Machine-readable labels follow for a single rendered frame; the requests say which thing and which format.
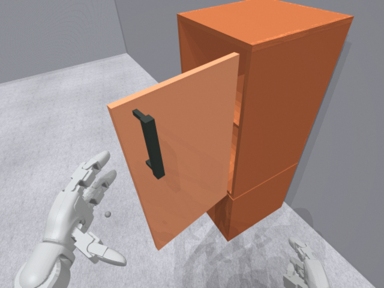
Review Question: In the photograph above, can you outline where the right robot hand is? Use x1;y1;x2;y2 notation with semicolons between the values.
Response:
283;236;331;288

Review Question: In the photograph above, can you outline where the handle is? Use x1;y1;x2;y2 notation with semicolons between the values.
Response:
132;109;165;179

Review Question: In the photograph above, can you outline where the left robot hand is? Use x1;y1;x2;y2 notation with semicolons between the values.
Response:
43;151;127;266

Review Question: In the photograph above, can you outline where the cupboard door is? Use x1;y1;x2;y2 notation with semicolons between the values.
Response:
107;52;239;251

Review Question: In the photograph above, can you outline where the left robot forearm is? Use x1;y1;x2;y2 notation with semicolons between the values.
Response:
13;241;76;288

